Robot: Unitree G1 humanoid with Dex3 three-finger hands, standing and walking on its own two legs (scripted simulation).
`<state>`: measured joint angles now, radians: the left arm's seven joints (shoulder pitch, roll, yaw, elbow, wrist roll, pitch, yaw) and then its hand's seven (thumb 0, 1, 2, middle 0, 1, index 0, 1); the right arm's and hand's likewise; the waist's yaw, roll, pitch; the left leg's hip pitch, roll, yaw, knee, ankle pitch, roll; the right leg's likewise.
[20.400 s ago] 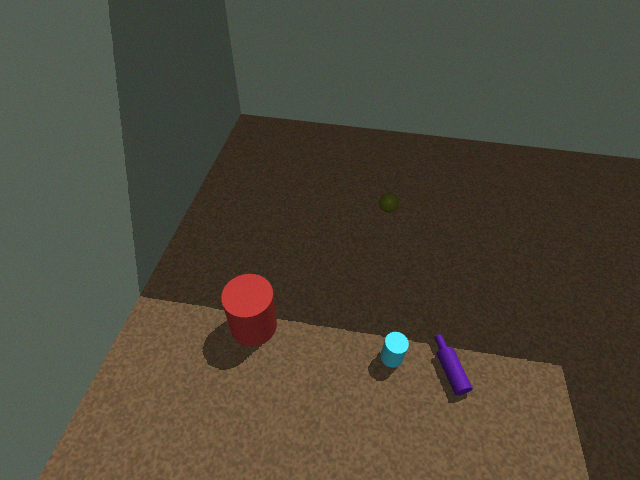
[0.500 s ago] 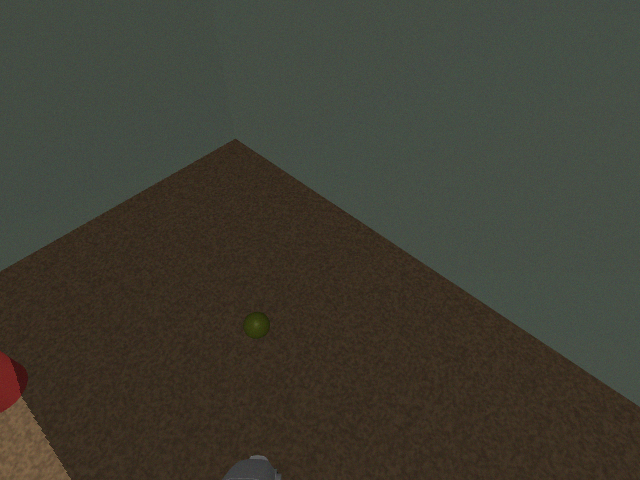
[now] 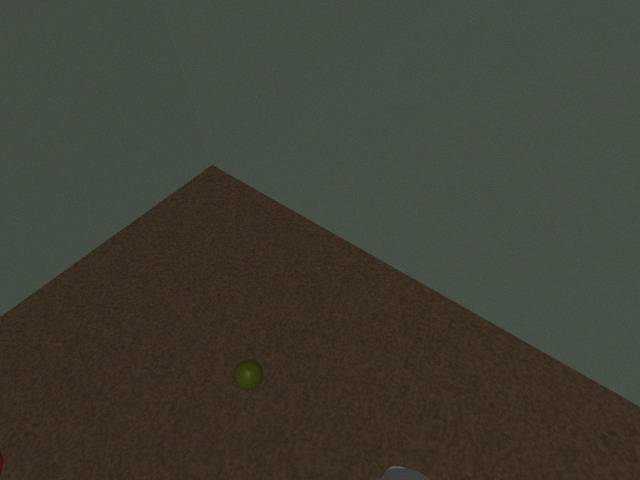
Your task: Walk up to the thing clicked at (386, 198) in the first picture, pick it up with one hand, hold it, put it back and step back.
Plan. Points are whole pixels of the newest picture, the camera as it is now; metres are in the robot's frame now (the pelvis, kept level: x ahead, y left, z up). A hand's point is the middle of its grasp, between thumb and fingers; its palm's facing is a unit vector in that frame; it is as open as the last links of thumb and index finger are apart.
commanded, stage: walk up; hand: left
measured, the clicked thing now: (248, 374) +0.50 +0.25 -0.71
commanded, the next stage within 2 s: stand in 1.76 s
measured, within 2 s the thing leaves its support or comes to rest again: neither
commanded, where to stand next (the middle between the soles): +0.12 +0.01 m, yaw -1 degrees
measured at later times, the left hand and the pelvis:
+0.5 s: hand out of the picture +0.11 +0.30 -0.16, palm faces -0.01 -0.94 -0.34, open 7.3 cm; pelvis +0.04 +0.04 +0.00, yaw +1 degrees
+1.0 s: hand out of the picture +0.12 +0.29 -0.13, palm faces +0.01 -0.93 -0.37, open 7.3 cm; pelvis +0.06 +0.03 +0.02, yaw +1 degrees
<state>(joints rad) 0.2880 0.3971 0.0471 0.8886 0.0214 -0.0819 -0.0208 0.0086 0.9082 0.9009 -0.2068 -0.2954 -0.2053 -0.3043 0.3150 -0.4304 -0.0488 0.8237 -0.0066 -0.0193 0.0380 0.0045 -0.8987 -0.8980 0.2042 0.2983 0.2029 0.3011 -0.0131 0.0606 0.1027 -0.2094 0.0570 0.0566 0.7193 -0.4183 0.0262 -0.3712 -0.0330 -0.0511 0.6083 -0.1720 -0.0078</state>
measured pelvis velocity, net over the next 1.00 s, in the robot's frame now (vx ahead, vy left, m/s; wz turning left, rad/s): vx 0.06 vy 0.03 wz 0.02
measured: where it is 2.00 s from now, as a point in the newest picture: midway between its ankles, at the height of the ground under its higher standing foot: outside the picture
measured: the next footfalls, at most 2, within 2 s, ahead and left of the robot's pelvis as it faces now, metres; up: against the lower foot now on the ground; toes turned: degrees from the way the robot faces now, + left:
left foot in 0.34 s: +0.12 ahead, +0.16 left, +0.00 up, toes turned +1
